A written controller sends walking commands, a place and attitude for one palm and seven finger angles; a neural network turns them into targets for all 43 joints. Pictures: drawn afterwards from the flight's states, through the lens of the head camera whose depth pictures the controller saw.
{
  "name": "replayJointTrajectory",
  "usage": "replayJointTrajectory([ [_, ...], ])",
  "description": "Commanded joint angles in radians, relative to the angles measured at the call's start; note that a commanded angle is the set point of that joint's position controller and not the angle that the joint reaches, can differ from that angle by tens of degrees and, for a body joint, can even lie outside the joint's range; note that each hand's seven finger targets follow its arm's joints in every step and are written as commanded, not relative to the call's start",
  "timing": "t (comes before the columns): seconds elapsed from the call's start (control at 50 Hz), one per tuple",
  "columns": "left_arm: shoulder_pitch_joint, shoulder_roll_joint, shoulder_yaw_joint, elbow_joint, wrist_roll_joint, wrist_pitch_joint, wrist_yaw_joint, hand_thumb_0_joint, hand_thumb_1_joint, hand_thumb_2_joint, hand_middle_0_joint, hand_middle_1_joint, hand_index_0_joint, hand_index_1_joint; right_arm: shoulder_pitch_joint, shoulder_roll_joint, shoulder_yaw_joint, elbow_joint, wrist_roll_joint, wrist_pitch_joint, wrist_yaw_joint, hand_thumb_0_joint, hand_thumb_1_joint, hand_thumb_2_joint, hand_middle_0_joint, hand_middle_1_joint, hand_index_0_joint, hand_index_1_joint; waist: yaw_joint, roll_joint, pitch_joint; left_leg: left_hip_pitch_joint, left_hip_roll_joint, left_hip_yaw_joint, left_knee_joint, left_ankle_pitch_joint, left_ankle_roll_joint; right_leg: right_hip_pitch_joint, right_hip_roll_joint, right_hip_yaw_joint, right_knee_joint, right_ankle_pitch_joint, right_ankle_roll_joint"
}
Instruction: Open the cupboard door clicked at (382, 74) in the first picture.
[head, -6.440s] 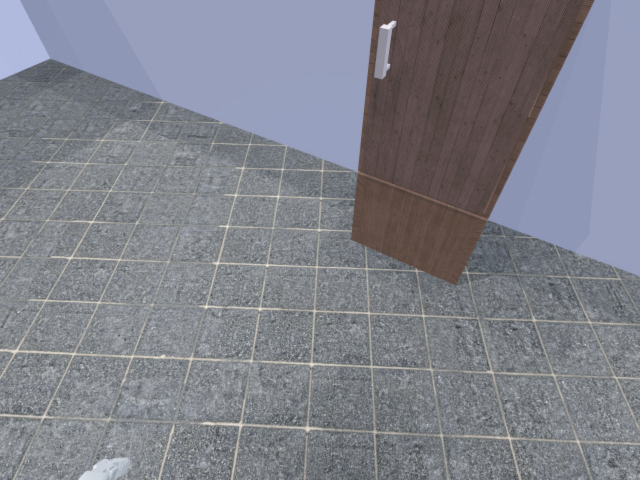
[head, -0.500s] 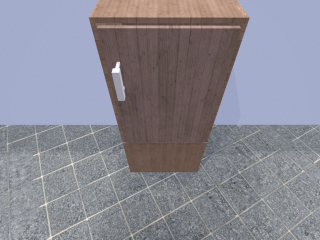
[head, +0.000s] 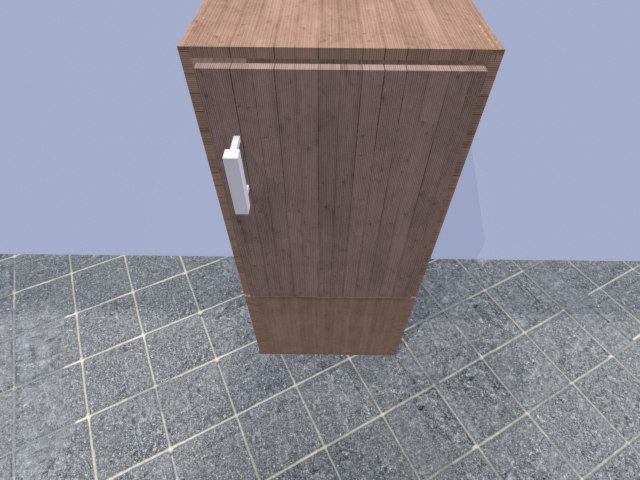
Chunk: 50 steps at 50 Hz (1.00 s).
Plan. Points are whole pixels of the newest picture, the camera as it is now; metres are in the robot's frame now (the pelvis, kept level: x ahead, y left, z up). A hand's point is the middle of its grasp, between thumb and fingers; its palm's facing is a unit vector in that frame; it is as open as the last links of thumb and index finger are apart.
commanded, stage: raise the hand with hooked fingers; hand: left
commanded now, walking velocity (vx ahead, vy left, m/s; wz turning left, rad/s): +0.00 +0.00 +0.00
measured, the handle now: (239, 175) +0.56 +0.17 +0.05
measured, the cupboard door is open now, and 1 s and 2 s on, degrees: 0 0 0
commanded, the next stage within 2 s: none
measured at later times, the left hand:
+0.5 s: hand (164, 475) +0.14 +0.19 -0.04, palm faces +0.16 -0.99 -0.05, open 9.0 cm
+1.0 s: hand (132, 409) +0.19 +0.23 +0.01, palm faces +0.04 -1.00 -0.05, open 12.1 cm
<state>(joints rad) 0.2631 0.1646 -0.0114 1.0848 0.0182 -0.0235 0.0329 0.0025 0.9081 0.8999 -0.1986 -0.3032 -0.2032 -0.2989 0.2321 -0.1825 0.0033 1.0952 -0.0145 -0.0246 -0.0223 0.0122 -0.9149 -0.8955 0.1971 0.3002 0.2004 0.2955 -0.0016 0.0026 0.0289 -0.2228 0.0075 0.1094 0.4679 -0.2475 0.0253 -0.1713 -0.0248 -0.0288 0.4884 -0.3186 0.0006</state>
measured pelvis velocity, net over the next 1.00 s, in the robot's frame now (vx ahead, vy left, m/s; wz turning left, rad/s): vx -0.04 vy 0.00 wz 0.04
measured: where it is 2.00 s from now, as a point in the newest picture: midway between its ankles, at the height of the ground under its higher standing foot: outside the picture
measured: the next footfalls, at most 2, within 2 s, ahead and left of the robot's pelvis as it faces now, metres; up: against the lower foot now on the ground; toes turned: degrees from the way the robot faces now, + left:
none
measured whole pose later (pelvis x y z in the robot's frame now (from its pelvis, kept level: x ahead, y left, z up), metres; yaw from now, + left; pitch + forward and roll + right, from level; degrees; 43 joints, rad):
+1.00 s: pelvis -0.04 +0.00 -0.05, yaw +2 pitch +10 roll -2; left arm 0.24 0.31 0.30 0.16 -0.35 -0.37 -0.39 0.00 -0.07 0.49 -0.27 -0.93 -0.27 -0.92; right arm 0.29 -0.28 -0.01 0.61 0.04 -0.23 -0.08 0.02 -0.90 -0.90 0.20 0.30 0.20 0.30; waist -0.02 0.02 -0.08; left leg -0.72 0.04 0.04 0.93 -0.39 0.03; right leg -0.62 -0.01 -0.09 0.90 -0.46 -0.01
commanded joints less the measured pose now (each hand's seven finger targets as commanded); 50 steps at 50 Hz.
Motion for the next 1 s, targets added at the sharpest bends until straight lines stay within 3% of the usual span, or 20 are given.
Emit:
replayJointTrajectory([
  [0.0,-0.612,0.341,0.170,-1.579,-0.186,-0.223,0.044,0.000,0.877,0.890,-0.202,-0.315,-0.202,-0.315,0.027,-0.262,-0.058,-0.432,0.058,-0.154,-0.031,0.000,-0.900,-0.900,0.200,0.300,0.200,0.300,-0.093,0.132,-0.481,0.269,0.010,-0.119,-0.003,0.415,0.000,-0.007,-0.023,0.002,0.018,0.490,-0.041],
  [0.02,-0.112,0.270,0.160,-1.323,-0.111,-0.184,0.079,0.000,0.853,0.880,-0.203,-0.330,-0.203,-0.330,-0.045,-0.177,-0.030,-0.384,0.044,-0.251,-0.066,0.000,-0.900,-0.900,0.200,0.300,0.200,0.300,0.026,0.276,-0.467,0.397,0.076,-0.142,-0.026,0.574,0.004,-0.084,0.008,-0.014,0.094,0.264,-0.044],
  [0.04,0.181,0.045,0.029,-1.156,-0.145,-0.053,0.102,0.000,0.830,0.870,-0.205,-0.345,-0.205,-0.345,-0.045,-0.132,-0.038,-0.378,0.058,-0.274,-0.058,0.000,-0.900,-0.900,0.200,0.300,0.200,0.300,-0.008,0.266,-0.314,0.261,0.057,-0.137,-0.044,0.508,-0.031,-0.165,0.012,-0.064,0.122,0.077,-0.022],
  [0.06,0.125,-0.026,0.011,-1.136,-0.172,-0.045,0.088,0.000,0.807,0.860,-0.207,-0.360,-0.207,-0.360,-0.013,-0.137,-0.045,-0.368,0.064,-0.278,-0.054,0.000,-0.900,-0.900,0.200,0.300,0.200,0.300,-0.038,0.135,-0.158,0.159,0.056,-0.141,-0.018,0.432,-0.026,-0.209,0.011,-0.068,0.087,0.083,-0.014],
  [0.08,0.061,0.044,0.081,-1.144,-0.174,-0.090,0.072,0.000,0.783,0.850,-0.208,-0.375,-0.208,-0.375,-0.038,-0.173,-0.070,-0.419,0.051,-0.281,-0.051,0.000,-0.900,-0.900,0.200,0.300,0.200,0.300,-0.054,0.057,-0.043,0.049,0.039,-0.147,0.037,0.290,-0.020,-0.267,0.017,-0.077,0.048,0.093,-0.014],
  [0.1,0.116,0.070,0.137,-1.080,-0.179,-0.147,0.040,0.000,0.760,0.840,-0.210,-0.390,-0.210,-0.390,-0.037,-0.195,-0.083,-0.435,0.033,-0.275,-0.047,0.000,-0.900,-0.900,0.200,0.300,0.200,0.300,-0.051,-0.062,-0.052,-0.034,0.024,-0.137,0.090,0.200,-0.018,-0.301,0.022,-0.093,0.043,0.117,-0.012],
  [0.12,0.254,0.023,0.144,-0.980,-0.198,-0.213,-0.008,0.000,0.737,0.830,-0.212,-0.405,-0.212,-0.405,-0.050,-0.187,-0.090,-0.461,0.022,-0.268,-0.042,0.000,-0.900,-0.900,0.200,0.300,0.200,0.300,-0.019,-0.179,-0.050,-0.123,0.016,-0.128,0.143,0.169,-0.021,-0.337,0.032,-0.105,0.091,0.118,-0.011],
  [0.14,0.374,-0.001,0.149,-0.891,-0.205,-0.280,-0.069,0.000,0.713,0.820,-0.213,-0.420,-0.213,-0.420,-0.070,-0.182,-0.097,-0.493,0.027,-0.266,-0.026,0.000,-0.900,-0.900,0.200,0.300,0.200,0.300,0.023,-0.168,-0.056,-0.194,0.001,-0.114,0.192,0.163,-0.029,-0.347,0.031,-0.099,0.146,0.137,-0.018],
  [0.18,0.404,-0.002,0.173,-0.885,-0.239,-0.448,-0.196,0.000,0.667,0.800,-0.217,-0.450,-0.217,-0.450,-0.109,-0.175,-0.109,-0.534,0.016,-0.257,0.001,0.000,-0.900,-0.900,0.200,0.300,0.200,0.300,0.053,-0.213,-0.125,-0.325,-0.008,-0.094,0.306,0.125,-0.039,-0.421,0.032,-0.083,0.282,0.161,-0.022],
  [0.22,0.354,0.058,0.203,-0.917,-0.257,-0.594,-0.329,0.000,0.620,0.780,-0.220,-0.480,-0.220,-0.480,-0.140,-0.181,-0.118,-0.591,0.020,-0.264,0.022,0.000,-0.900,-0.900,0.200,0.300,0.200,0.300,0.055,-0.128,-0.200,-0.418,-0.017,-0.086,0.408,0.089,-0.040,-0.463,0.020,-0.039,0.377,0.177,-0.028],
  [0.24,0.350,0.141,0.289,-0.896,-0.265,-0.621,-0.377,0.000,0.597,0.770,-0.222,-0.495,-0.222,-0.495,-0.124,-0.185,-0.127,-0.608,0.027,-0.259,0.029,0.000,-0.900,-0.900,0.200,0.300,0.200,0.300,0.075,-0.068,-0.231,-0.445,-0.019,-0.086,0.447,0.094,-0.038,-0.454,0.012,-0.007,0.411,0.189,-0.037],
  [0.28,0.296,0.173,0.329,-1.005,-0.318,-0.595,-0.424,0.000,0.550,0.750,-0.225,-0.525,-0.225,-0.525,-0.144,-0.189,-0.123,-0.688,0.039,-0.246,0.019,0.000,-0.900,-0.900,0.200,0.300,0.200,0.300,0.078,-0.047,-0.343,-0.465,-0.031,-0.062,0.483,0.059,-0.022,-0.426,0.007,0.041,0.412,0.141,-0.023],
  [0.3,0.237,0.176,0.335,-1.047,-0.347,-0.572,-0.430,0.000,0.527,0.740,-0.227,-0.540,-0.227,-0.540,-0.152,-0.182,-0.115,-0.712,0.047,-0.237,0.005,0.000,-0.900,-0.900,0.200,0.300,0.200,0.300,0.066,-0.061,-0.334,-0.498,-0.036,-0.058,0.496,-0.016,-0.019,-0.441,-0.001,0.085,0.367,0.030,-0.008],
  [0.34,0.071,0.243,0.371,-1.200,-0.383,-0.549,-0.411,0.000,0.480,0.720,-0.230,-0.570,-0.230,-0.570,-0.133,-0.186,-0.105,-0.739,0.052,-0.231,-0.017,0.000,-0.900,-0.900,0.200,0.300,0.200,0.300,0.039,0.024,-0.298,-0.525,-0.024,-0.074,0.530,-0.097,-0.012,-0.501,0.004,0.135,0.329,-0.175,-0.009],
  [0.38,0.021,0.244,0.373,-1.307,-0.368,-0.560,-0.383,0.000,0.433,0.700,-0.233,-0.600,-0.233,-0.600,-0.069,-0.170,-0.096,-0.715,0.047,-0.228,-0.035,0.000,-0.900,-0.900,0.200,0.300,0.200,0.300,0.004,0.047,-0.379,-0.473,-0.002,-0.091,0.564,-0.012,0.002,-0.472,0.001,0.145,0.343,-0.006,0.005],
  [0.44,-0.110,0.233,0.300,-1.350,-0.357,-0.572,-0.394,0.000,0.363,0.670,-0.238,-0.645,-0.238,-0.645,-0.036,-0.176,-0.075,-0.672,0.039,-0.239,-0.057,0.000,-0.900,-0.900,0.200,0.300,0.200,0.300,-0.062,0.040,-0.349,-0.477,0.014,-0.119,0.597,0.010,0.011,-0.519,0.012,0.135,0.362,0.083,0.016],
  [0.54,-0.050,0.274,0.352,-1.139,-0.386,-0.458,-0.488,0.000,0.247,0.620,-0.247,-0.720,-0.247,-0.720,-0.046,-0.194,-0.063,-0.632,0.054,-0.256,-0.071,0.000,-0.900,-0.900,0.200,0.300,0.200,0.300,-0.036,0.024,-0.337,-0.490,0.013,-0.134,0.562,0.025,0.011,-0.467,0.010,0.131,0.328,0.104,0.029],
  [0.64,0.039,0.333,0.472,-1.088,-0.426,-0.348,-0.481,0.000,0.130,0.570,-0.255,-0.795,-0.255,-0.795,-0.068,-0.183,-0.061,-0.655,0.057,-0.246,-0.067,0.000,-0.900,-0.900,0.200,0.300,0.200,0.300,0.038,-0.034,-0.388,-0.441,0.006,-0.136,0.470,0.077,0.006,-0.334,-0.003,0.112,0.293,0.180,0.042],
  [0.82,-0.053,0.297,0.403,-1.104,-0.399,-0.429,-0.424,0.000,-0.080,0.480,-0.270,-0.930,-0.270,-0.930,-0.026,-0.206,-0.058,-0.653,0.055,-0.270,-0.056,0.000,-0.900,-0.900,0.200,0.300,0.200,0.300,0.004,0.008,-0.298,-0.353,0.004,-0.126,0.359,-0.024,0.009,-0.447,0.033,0.022,0.254,-0.065,0.000],
  [0.98,-0.146,0.359,0.435,-1.152,-0.394,-0.405,-0.405,0.000,-0.267,0.400,-0.283,-1.050,-0.283,-1.050,-0.009,-0.223,-0.047,-0.653,0.058,-0.278,-0.064,0.000,-0.900,-0.900,0.200,0.300,0.200,0.300,0.009,0.079,-0.330,-0.235,0.011,-0.148,0.282,-0.004,0.003,-0.411,0.050,-0.035,0.256,-0.005,-0.017],
])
